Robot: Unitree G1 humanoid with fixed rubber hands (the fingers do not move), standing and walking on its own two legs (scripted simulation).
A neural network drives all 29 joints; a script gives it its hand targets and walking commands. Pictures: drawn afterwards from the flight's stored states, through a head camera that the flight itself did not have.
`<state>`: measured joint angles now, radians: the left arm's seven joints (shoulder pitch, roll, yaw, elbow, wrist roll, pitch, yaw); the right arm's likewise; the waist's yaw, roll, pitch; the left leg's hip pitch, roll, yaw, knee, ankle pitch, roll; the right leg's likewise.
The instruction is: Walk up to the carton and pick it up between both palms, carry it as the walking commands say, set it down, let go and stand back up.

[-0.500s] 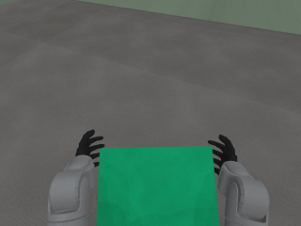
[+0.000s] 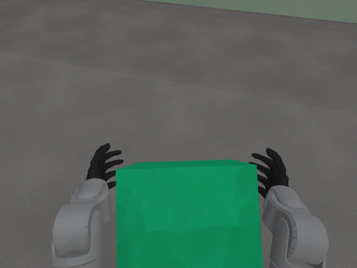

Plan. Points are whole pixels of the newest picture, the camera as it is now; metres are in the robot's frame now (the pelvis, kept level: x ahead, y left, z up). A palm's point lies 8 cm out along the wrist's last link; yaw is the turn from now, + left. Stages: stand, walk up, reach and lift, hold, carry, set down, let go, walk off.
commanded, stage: carry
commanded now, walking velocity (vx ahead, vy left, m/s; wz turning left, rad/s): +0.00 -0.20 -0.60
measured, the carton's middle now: (186, 207) +0.27 -0.01 -0.02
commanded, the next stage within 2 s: none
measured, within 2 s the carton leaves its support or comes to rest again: neither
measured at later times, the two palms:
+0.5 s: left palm (170, 192) +0.25 +0.02 +0.09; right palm out of the picture +0.17 -0.30 +0.10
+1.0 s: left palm (263, 231) +0.20 -0.14 +0.06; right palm out of the picture +0.03 -0.43 +0.08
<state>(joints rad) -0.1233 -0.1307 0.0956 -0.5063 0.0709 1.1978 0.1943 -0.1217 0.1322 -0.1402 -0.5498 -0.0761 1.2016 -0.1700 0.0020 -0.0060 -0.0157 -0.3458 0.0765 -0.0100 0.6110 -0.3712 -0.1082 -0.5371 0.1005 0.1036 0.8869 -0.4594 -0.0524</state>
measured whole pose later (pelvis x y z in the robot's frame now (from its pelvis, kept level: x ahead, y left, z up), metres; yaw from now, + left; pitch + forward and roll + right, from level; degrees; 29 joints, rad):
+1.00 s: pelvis -0.11 -0.15 +0.00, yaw -30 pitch +6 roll -1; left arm -0.12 -0.13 0.09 -0.48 0.10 1.21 0.20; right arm -0.11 0.13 -0.13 -0.49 -0.08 1.20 -0.18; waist 0.00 -0.02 0.02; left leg -0.39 0.07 0.05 0.67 -0.38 -0.03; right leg -0.55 0.21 0.14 0.65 -0.24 -0.05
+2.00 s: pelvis -0.25 -0.18 +0.01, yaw -48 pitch +3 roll +1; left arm -0.10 -0.13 0.09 -0.44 0.11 1.26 0.21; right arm -0.11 0.13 -0.13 -0.40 -0.07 1.24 -0.18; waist 0.00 0.00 -0.08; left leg -0.41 0.05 0.12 0.77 -0.47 -0.02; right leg -0.42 0.06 0.07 0.62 -0.25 -0.04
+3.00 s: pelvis -0.26 -0.12 +0.01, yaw -48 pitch +1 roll -1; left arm -0.10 -0.13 0.10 -0.44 0.11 1.27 0.22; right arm -0.13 0.13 -0.13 -0.37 -0.07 1.25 -0.18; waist 0.00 0.00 -0.07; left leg -0.39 0.05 0.12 0.64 -0.28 0.03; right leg -0.42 0.05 0.07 0.55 -0.15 -0.01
